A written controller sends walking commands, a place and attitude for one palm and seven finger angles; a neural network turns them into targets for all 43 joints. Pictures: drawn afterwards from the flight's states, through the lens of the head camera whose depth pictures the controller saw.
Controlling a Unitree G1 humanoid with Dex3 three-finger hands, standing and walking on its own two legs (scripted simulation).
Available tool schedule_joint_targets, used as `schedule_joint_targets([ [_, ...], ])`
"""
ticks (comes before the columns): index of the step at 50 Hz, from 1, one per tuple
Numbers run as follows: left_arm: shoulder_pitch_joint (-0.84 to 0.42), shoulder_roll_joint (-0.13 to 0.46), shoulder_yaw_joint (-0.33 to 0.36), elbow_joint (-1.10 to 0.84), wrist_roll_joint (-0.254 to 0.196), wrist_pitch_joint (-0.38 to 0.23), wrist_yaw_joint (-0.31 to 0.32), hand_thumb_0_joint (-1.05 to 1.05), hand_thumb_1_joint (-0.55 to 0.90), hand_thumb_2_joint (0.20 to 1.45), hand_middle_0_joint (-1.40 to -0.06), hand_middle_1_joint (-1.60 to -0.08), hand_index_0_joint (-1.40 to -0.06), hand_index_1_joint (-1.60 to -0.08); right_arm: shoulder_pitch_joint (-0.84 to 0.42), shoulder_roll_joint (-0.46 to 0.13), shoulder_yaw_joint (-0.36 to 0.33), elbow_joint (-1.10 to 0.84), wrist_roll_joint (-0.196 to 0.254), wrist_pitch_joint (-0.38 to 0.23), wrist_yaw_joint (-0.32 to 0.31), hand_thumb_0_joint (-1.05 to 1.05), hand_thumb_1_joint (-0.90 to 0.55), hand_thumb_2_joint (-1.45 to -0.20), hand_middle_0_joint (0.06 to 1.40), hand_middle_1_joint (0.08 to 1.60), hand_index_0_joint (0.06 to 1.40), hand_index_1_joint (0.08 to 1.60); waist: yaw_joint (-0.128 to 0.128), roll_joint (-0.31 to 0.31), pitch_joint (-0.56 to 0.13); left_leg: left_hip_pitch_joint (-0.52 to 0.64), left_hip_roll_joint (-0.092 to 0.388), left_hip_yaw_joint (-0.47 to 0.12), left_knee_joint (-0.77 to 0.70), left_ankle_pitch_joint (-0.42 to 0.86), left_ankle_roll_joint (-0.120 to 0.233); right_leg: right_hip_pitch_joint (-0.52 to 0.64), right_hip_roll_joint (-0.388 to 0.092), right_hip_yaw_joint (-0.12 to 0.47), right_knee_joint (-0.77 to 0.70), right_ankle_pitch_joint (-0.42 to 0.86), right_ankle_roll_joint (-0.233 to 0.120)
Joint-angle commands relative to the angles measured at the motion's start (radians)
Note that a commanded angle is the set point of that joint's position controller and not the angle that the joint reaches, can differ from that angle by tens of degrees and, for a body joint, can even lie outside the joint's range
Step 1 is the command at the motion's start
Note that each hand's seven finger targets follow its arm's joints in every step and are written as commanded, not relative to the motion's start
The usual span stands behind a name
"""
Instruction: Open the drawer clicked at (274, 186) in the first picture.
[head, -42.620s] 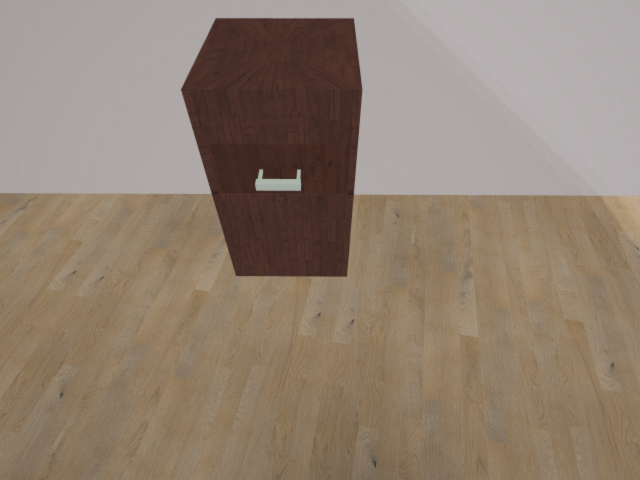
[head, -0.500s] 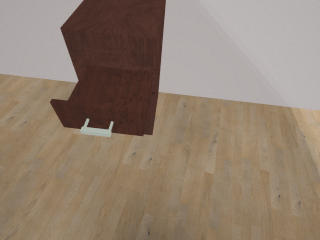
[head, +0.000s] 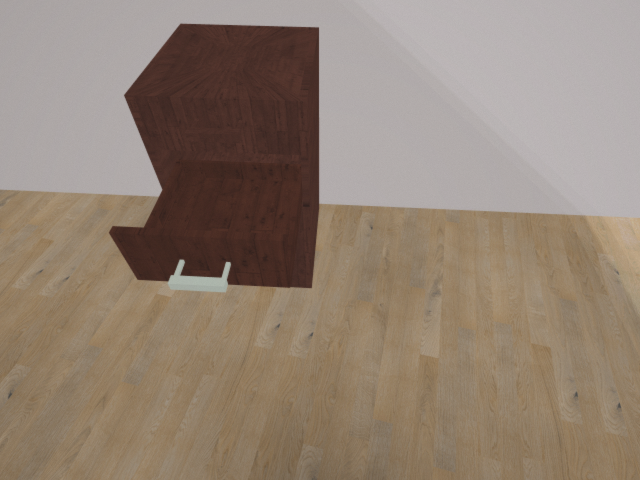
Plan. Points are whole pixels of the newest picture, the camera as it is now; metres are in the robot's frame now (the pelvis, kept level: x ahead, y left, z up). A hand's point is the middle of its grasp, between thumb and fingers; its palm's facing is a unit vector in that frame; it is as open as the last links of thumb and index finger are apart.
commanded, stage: let the arm hang, fingers relaxed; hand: left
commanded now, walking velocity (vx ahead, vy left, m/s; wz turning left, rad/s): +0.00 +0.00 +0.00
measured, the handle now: (201, 274) +0.57 +0.30 -0.24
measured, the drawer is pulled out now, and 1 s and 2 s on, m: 0.30 0.30 0.30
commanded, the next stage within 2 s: look to check the result in 0.20 s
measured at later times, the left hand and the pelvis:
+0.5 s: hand out of the picture -0.01 +0.15 -0.18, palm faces +0.06 -0.99 -0.16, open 7.4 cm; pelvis +0.01 +0.00 +0.00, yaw +0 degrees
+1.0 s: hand out of the picture +0.00 +0.15 -0.18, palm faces +0.06 -0.98 -0.17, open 7.4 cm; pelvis +0.02 -0.01 +0.00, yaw +0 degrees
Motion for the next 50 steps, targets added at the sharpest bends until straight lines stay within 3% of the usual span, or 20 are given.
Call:
schedule_joint_targets([
  [1, 0.077, 0.104, 0.019, -0.013, 0.002, -0.012, 0.009, 0.0, 0.9, 0.9, -0.2, -0.3, -0.2, -0.3, 0.102, -0.067, -0.016, -0.002, 0.001, -0.011, -0.007, 0.0, -0.9, -0.9, 0.2, 0.3, 0.2, 0.3, 0.008, 0.009, 0.092, -0.106, 0.045, -0.063, -0.084, -0.006, 0.047, -0.024, -0.115, 0.147, -0.129, -0.113, 0.003],
  [6, 0.084, 0.094, 0.02, -0.004, 0.002, -0.013, 0.009, 0.0, 0.9, 0.9, -0.2, -0.3, -0.2, -0.3, 0.116, -0.055, -0.019, 0.004, 0.002, -0.013, -0.009, 0.0, -0.9, -0.9, 0.2, 0.3, 0.2, 0.3, 0.006, 0.008, 0.079, -0.109, 0.046, -0.065, -0.084, -0.008, 0.048, -0.02, -0.114, 0.145, -0.123, -0.109, 0.002],
  [10, 0.094, 0.081, 0.021, 0.001, 0.002, -0.017, 0.01, 0.0, 0.9, 0.9, -0.2, -0.3, -0.2, -0.3, 0.115, -0.053, -0.022, 0.004, 0.004, -0.021, -0.013, 0.0, -0.9, -0.9, 0.2, 0.3, 0.2, 0.3, 0.007, 0.026, 0.042, -0.083, 0.055, -0.07, -0.08, 0.048, 0.048, 0.001, -0.113, 0.132, -0.098, -0.029, 0.001],
  [14, 0.102, 0.075, 0.019, 0.006, 0.003, -0.02, 0.011, 0.0, 0.9, 0.9, -0.2, -0.3, -0.2, -0.3, 0.109, -0.056, -0.024, 0.006, 0.007, -0.022, -0.014, 0.0, -0.9, -0.9, 0.2, 0.3, 0.2, 0.3, 0.006, -0.008, 0.042, -0.071, 0.057, -0.069, -0.075, 0.079, 0.047, 0.0, -0.112, 0.13, -0.091, 0.014, 0.0],
  [21, 0.102, 0.071, 0.017, 0.011, 0.002, -0.02, 0.012, 0.0, 0.9, 0.9, -0.2, -0.3, -0.2, -0.3, 0.099, -0.051, -0.023, 0.011, 0.006, -0.019, -0.015, 0.0, -0.9, -0.9, 0.2, 0.3, 0.2, 0.3, 0.004, 0.004, 0.075, -0.077, 0.054, -0.064, -0.079, 0.067, 0.046, -0.014, -0.113, 0.13, -0.098, 0.004, 0.004],
  [24, 0.108, 0.071, 0.018, 0.009, 0.003, -0.022, 0.013, 0.0, 0.9, 0.9, -0.2, -0.3, -0.2, -0.3, 0.09, -0.054, -0.026, 0.009, 0.007, -0.018, -0.015, 0.0, -0.9, -0.9, 0.2, 0.3, 0.2, 0.3, 0.005, -0.013, 0.065, -0.062, 0.055, -0.062, -0.074, 0.07, 0.046, -0.018, -0.112, 0.135, -0.102, 0.003, 0.004],
  [29, 0.109, 0.071, 0.019, 0.007, 0.003, -0.024, 0.013, 0.0, 0.9, 0.9, -0.2, -0.3, -0.2, -0.3, 0.079, -0.058, -0.027, 0.01, 0.007, -0.021, -0.016, 0.0, -0.9, -0.9, 0.2, 0.3, 0.2, 0.3, 0.005, 0.01, 0.046, -0.043, 0.057, -0.062, -0.074, 0.094, 0.043, -0.007, -0.111, 0.132, -0.095, 0.043, 0.004],
  [36, 0.101, 0.072, 0.019, 0.009, 0.002, -0.025, 0.013, 0.0, 0.9, 0.9, -0.2, -0.3, -0.2, -0.3, 0.075, -0.055, -0.026, 0.017, 0.005, -0.019, -0.016, 0.0, -0.9, -0.9, 0.2, 0.3, 0.2, 0.3, 0.004, 0.008, 0.058, -0.053, 0.054, -0.057, -0.076, 0.095, 0.042, 0.006, -0.114, 0.131, -0.102, 0.054, 0.006],
  [44, 0.106, 0.074, 0.021, 0.008, 0.001, -0.029, 0.014, 0.0, 0.9, 0.9, -0.2, -0.3, -0.2, -0.3, 0.069, -0.062, -0.029, 0.015, 0.007, -0.021, -0.018, 0.0, -0.9, -0.9, 0.2, 0.3, 0.2, 0.3, 0.005, -0.019, 0.032, -0.032, 0.056, -0.055, -0.072, 0.118, 0.04, 0.027, -0.113, 0.13, -0.097, 0.109, 0.006],
  [50, 0.1, 0.08, 0.02, 0.013, 0.0, -0.029, 0.016, 0.0, 0.9, 0.9, -0.2, -0.3, -0.2, -0.3, 0.065, -0.06, -0.029, 0.023, 0.007, -0.02, -0.02, 0.0, -0.9, -0.9, 0.2, 0.3, 0.2, 0.3, 0.006, 0.002, 0.033, -0.026, 0.058, -0.05, -0.073, 0.131, 0.037, 0.039, -0.118, 0.121, -0.093, 0.156, 0.008],
])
